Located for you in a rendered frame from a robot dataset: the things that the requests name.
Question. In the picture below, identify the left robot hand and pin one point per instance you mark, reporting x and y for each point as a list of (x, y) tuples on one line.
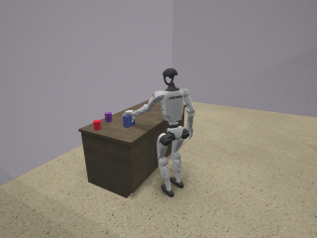
[(129, 112)]

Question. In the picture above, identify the robot left forearm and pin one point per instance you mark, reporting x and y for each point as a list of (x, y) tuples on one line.
[(140, 111)]

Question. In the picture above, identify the robot right upper arm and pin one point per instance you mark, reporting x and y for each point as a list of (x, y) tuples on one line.
[(187, 101)]

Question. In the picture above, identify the sponge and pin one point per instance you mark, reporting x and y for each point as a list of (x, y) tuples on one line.
[(127, 121)]

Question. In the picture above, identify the table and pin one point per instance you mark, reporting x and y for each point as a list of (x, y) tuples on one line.
[(120, 159)]

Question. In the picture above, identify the right robot hand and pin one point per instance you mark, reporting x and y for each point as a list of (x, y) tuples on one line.
[(189, 129)]

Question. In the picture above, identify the humanoid robot head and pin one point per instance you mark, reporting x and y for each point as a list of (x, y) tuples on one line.
[(170, 72)]

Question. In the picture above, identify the robot right forearm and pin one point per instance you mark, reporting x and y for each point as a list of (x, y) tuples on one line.
[(190, 119)]

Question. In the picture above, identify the robot right shin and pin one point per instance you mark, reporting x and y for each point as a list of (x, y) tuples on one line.
[(176, 164)]

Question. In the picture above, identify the robot left upper arm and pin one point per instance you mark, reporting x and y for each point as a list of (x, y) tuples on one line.
[(157, 96)]

